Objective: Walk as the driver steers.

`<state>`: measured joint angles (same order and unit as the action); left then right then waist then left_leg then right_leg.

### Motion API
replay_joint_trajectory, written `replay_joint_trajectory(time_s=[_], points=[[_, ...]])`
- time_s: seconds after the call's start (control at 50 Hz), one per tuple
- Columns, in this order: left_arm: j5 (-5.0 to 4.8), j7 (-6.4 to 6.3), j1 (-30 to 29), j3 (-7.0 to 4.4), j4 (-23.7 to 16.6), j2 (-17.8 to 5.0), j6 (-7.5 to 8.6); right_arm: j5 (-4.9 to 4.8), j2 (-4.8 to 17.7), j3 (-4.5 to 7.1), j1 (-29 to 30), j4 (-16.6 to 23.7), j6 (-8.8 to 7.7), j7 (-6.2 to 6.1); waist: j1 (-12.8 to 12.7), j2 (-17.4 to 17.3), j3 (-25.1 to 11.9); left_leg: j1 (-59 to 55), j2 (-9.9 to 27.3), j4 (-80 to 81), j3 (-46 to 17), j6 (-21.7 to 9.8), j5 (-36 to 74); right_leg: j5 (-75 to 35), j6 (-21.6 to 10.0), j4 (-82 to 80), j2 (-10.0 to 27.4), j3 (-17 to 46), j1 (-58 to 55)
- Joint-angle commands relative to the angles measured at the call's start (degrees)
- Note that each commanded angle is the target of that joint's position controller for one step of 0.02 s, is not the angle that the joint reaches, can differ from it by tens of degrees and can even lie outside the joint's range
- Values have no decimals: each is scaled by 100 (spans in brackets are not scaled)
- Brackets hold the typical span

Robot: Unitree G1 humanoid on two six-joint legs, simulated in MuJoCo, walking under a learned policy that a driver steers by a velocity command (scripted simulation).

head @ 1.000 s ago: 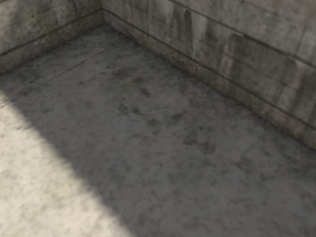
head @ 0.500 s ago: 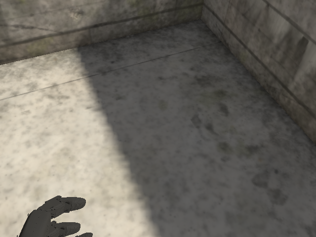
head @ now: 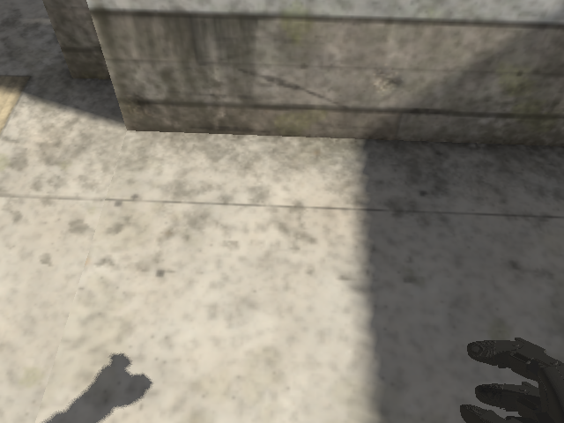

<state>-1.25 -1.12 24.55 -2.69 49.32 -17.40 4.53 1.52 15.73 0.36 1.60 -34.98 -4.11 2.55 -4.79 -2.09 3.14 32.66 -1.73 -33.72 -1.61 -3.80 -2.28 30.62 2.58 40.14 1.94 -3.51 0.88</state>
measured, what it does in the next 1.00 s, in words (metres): walks ahead: right foot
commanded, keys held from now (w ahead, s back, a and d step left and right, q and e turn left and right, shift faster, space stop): e+shift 0.04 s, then shift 0.96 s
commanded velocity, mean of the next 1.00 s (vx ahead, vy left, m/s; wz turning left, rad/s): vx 0.07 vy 0.00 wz -0.03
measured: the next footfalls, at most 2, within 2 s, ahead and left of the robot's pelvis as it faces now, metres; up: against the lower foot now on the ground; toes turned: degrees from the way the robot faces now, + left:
right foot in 0.36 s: +0.17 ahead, -0.16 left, +0.00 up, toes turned -3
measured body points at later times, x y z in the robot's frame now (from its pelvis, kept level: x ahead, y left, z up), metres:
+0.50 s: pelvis +0.13 -0.01 +0.02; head +0.14 -0.02 +0.47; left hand +0.28 +0.24 -0.09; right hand +0.23 -0.27 -0.10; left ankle +0.15 +0.08 -0.71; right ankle +0.13 -0.15 -0.71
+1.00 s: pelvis +0.15 -0.03 +0.03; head +0.16 -0.03 +0.48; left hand +0.26 +0.23 -0.11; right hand +0.22 -0.29 -0.11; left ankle +0.15 +0.08 -0.71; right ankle +0.13 -0.15 -0.71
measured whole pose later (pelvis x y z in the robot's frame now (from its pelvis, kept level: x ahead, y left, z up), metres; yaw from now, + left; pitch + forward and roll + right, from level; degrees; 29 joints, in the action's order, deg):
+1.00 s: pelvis +0.15 -0.03 +0.03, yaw -4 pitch -2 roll +0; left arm 0.2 -2.2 8.0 -1.8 57.8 -13.5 -0.5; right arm 0.1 13.3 1.8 -8.1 -58.3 0.8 -1.8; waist 0.2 0.2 2.6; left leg 10.5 -0.1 -28.4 2.5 -1.0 -16.1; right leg 16.6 1.0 28.7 0.7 1.4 10.3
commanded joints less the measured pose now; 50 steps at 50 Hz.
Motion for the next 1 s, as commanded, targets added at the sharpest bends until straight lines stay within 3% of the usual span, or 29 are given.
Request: replay_joint_trajectory(time_s=[0.02, 0.04, 0.06, 0.08, 0.1, 0.14, 0.22, 0.3, 0.36, 0.38, 0.4, 0.42, 0.44, 0.48, 0.54, 0.66, 1.0], points=[[-92, 86, 959, -43, -180, -784, 22, 94, 1115, 393, -1948, 21, 115, -95, 1040, -568, -3455, -5235, 2549, 315, -3105, -1688, 4460, 771, -37, 4063, -411, 1668, 2834], [-188, 44, 254, -113, -400, -883, -51, -26, 877, 317, -1509, -18, 95, -59, 886, -308, -2403, -4416, 2254, 525, -2183, -1444, 3845, 440, -13, 3754, -144, 1381, 3216], [-101, -67, -220, -90, -516, -763, -111, -137, 638, 253, -1158, -134, 60, -49, 698, 41, -1678, -3567, 1887, 795, -1774, -1184, 3439, 29, 65, 3275, 87, 1090, 3299], [-19, -136, -293, -104, -509, -706, -200, -99, 431, 187, -931, -183, 31, -46, 504, -25, -1329, -2860, 1721, 990, -1477, -1089, 3309, -231, 129, 3039, 225, 1071, 3051], [12, -138, -96, -113, -458, -646, -312, 2, 357, 176, -813, -251, 10, -30, 263, -187, -1270, -2239, 1589, 1217, -1271, -1028, 3177, -470, 169, 2858, 342, 1092, 2477], [45, -159, 62, -93, -395, -393, -435, 83, 302, 176, -619, -377, -69, -13, 76, -240, -1209, -1583, 1514, 1520, -890, -1126, 3120, -679, 228, 2474, 342, 973, 1946], [152, -193, -603, 4, -531, -136, -486, 28, 409, 227, -543, -671, -45, -151, 186, -236, -1157, -1483, 1325, 1658, -396, -1014, 2573, -1253, 179, 880, 399, 814, 1632], [124, -178, -1117, -28, -574, -305, -568, -23, 501, 248, -719, -908, 111, -213, 396, -296, -885, -1491, 1313, 1847, -589, -928, 181, -1591, 78, -97, 295, 683, 1367], [251, -169, -1255, -21, -574, -327, -556, -115, 300, 164, -863, -1064, 180, -219, 311, -125, -552, -1243, 986, 1654, -598, -454, -1379, -2370, -179, -1410, 263, 657, 773], [282, -184, -1281, -48, -627, -539, -539, -59, 206, 126, -1039, -1116, 166, -220, 406, 145, -545, -1154, 768, 1402, -488, -196, -1629, -3081, -314, -1528, 600, 1010, 573], [190, -185, -1487, -155, -565, -946, -547, -55, 257, 166, -1444, -1155, 154, -210, 810, 894, -482, -1153, 351, 1409, -122, 16, -1805, -2686, -528, -1344, 618, 1034, 807], [154, -133, -1509, -124, -557, -619, -529, -27, 376, 182, -1194, -1191, 180, -243, 564, 832, -453, -1607, 222, 1199, 117, 160, -1590, -1927, -530, -1475, 449, 958, 1264], [193, -104, -1537, -50, -519, -369, -495, -46, 377, 196, -1032, -1171, 214, -270, 541, 749, -414, -1792, 228, 1085, 152, 177, -1367, -1772, -445, -1555, 391, 933, 1450], [200, -70, -1640, -18, -470, -278, -417, -54, 319, 189, -1020, -1229, 291, -330, 545, 721, -421, -1942, 269, 952, 152, 121, -876, -2271, -310, -1496, 308, 857, 1440], [167, -70, -1535, -24, -314, -316, -351, -83, 342, 208, -1042, -1322, 318, -344, 519, 545, -582, -2143, 334, 831, 128, 72, -247, -2891, -296, -1321, 253, 789, 1249], [146, -85, -1585, -21, -48, -319, -374, -131, 360, 238, -1002, -1563, 386, -377, 506, 309, -603, -2369, 378, 730, 131, 101, 255, -3272, -336, -1261, 176, 728, 1127], [150, -137, -1661, -22, 717, -236, -460, -137, 372, 247, -969, -2186, 442, -455, 496, 223, -341, -2395, 427, 974, 127, 164, -99, -2792, -313, -1539, 15, 579, 1010]])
